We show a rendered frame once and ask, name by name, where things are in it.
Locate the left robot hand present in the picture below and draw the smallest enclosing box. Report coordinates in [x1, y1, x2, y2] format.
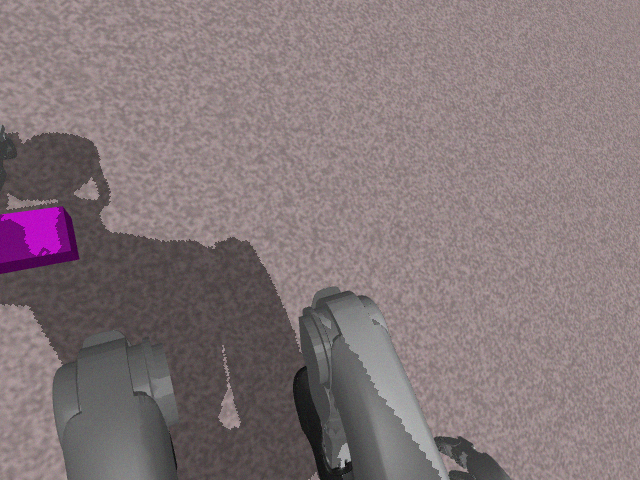
[0, 125, 17, 191]

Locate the carton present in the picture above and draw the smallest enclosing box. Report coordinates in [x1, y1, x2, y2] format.
[0, 206, 79, 274]

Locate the right robot foot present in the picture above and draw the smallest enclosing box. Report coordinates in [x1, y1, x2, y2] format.
[293, 366, 354, 480]

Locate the right robot hand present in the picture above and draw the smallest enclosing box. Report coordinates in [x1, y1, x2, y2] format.
[434, 436, 511, 480]

